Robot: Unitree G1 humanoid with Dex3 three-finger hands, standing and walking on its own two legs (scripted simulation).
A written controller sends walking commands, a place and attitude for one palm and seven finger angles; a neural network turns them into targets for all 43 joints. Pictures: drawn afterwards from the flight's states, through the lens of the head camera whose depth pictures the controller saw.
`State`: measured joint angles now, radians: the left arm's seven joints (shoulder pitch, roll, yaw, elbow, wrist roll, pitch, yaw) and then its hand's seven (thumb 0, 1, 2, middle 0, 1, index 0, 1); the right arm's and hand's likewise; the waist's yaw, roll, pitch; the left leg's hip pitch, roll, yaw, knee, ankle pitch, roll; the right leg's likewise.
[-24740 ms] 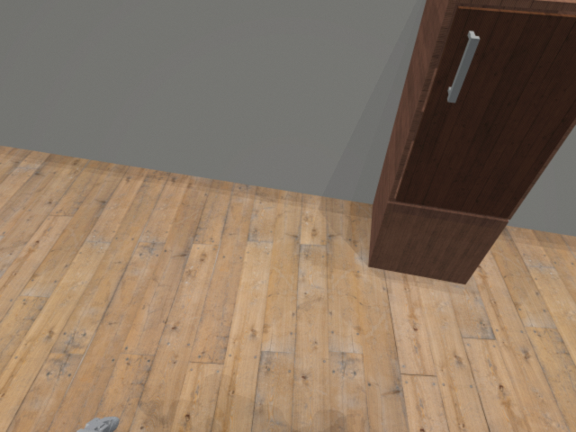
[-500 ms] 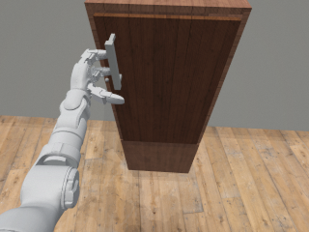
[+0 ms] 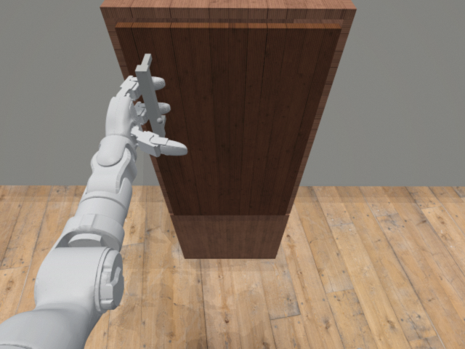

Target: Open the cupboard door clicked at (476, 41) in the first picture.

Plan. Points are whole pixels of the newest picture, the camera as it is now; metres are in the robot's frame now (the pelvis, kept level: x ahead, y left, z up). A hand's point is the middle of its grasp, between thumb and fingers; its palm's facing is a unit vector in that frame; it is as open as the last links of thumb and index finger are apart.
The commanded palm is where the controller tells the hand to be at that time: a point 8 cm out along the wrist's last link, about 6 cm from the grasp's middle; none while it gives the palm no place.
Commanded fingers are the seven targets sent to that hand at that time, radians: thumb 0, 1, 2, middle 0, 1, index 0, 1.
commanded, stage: close the thumb around the handle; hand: left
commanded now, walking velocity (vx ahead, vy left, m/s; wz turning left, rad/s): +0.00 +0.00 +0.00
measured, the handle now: (154, 99) +0.52 +0.14 +0.15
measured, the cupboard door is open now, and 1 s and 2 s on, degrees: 0 6 44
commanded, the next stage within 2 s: pull the door open along its arc in 0.64 s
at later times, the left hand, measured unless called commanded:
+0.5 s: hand (161, 125) +0.45 +0.12 +0.15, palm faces -0.01 -1.00 -0.01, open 6.8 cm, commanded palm +0.42 +0.17 +0.15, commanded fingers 0.00 0.90 0.90 -0.40 -1.35 -0.40 -1.35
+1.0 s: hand (162, 135) +0.43 +0.11 +0.15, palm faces -0.04 -1.00 +0.00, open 5.9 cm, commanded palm +0.38 +0.17 +0.15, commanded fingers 0.00 0.90 0.90 -0.40 -1.35 -0.40 -1.35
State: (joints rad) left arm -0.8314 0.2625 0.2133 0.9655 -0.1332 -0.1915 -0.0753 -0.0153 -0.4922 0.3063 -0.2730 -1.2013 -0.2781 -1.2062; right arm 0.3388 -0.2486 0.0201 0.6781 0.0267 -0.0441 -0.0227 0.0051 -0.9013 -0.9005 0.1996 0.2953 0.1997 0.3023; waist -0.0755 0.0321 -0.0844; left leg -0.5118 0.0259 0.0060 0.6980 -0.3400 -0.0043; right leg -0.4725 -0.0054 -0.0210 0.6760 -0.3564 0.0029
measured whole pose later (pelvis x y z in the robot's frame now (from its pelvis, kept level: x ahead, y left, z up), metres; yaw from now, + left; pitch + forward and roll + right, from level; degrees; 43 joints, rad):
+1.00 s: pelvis +0.01 +0.00 +0.01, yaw -2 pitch +6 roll +0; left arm -0.57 0.21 0.19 0.68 -0.16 -0.12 -0.08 0.01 0.75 0.80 -0.32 -1.32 -0.30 -1.30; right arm 0.33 -0.25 0.00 0.64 0.04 0.00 -0.03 0.01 -0.90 -0.90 0.20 0.30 0.20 0.30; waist -0.06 0.04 -0.09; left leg -0.39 0.04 0.04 0.62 -0.33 -0.01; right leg -0.37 0.01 0.01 0.61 -0.33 0.00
